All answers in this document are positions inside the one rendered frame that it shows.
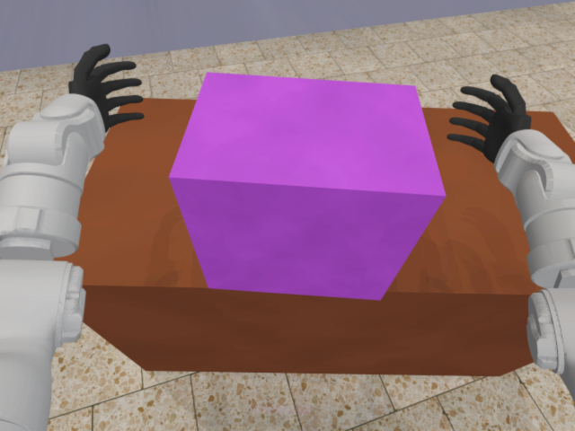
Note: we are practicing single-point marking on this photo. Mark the robot right upper arm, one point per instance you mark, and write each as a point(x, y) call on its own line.
point(551, 332)

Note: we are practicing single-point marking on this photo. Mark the left robot hand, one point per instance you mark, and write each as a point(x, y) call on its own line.
point(87, 82)

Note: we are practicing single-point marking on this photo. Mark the right robot hand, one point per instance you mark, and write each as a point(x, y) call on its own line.
point(510, 116)

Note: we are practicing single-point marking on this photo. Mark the robot right forearm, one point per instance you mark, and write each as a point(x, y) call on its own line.
point(541, 178)

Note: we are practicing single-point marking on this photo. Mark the carton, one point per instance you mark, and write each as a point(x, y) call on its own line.
point(305, 186)

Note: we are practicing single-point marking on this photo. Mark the robot left forearm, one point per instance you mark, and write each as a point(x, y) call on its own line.
point(42, 178)

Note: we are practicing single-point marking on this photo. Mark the pedestal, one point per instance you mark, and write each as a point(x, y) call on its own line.
point(458, 305)

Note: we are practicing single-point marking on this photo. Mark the robot left upper arm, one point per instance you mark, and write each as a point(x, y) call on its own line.
point(41, 307)

